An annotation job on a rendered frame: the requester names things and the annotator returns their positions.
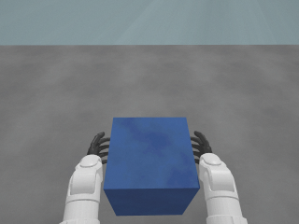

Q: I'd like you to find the right robot forearm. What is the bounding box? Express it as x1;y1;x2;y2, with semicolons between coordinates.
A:
199;153;248;224

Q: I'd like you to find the left robot forearm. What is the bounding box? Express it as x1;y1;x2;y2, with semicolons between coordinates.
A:
59;154;103;224

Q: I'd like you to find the left robot hand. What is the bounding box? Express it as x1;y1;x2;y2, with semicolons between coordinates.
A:
87;132;110;164

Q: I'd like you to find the right robot hand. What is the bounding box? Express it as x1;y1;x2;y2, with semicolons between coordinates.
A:
190;131;213;164

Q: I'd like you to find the carton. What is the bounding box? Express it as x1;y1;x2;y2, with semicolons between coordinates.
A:
103;117;200;217

